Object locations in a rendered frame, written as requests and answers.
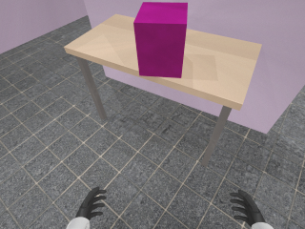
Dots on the robot right hand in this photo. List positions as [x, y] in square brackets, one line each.
[251, 211]

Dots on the robot left hand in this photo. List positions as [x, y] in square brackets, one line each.
[85, 210]

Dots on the carton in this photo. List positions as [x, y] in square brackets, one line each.
[160, 35]

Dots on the robot left forearm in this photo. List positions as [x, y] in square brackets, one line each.
[79, 223]

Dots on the table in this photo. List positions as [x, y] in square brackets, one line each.
[215, 67]

